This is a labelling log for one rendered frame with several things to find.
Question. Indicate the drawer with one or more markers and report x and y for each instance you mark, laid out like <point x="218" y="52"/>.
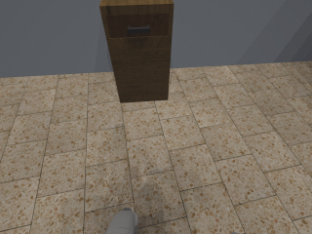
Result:
<point x="118" y="24"/>

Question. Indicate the robot left thigh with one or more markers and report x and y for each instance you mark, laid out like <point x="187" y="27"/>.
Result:
<point x="124" y="222"/>

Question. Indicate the cabinet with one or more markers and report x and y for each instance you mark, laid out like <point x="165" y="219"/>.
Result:
<point x="141" y="65"/>

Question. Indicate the handle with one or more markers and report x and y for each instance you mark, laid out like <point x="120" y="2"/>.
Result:
<point x="141" y="29"/>

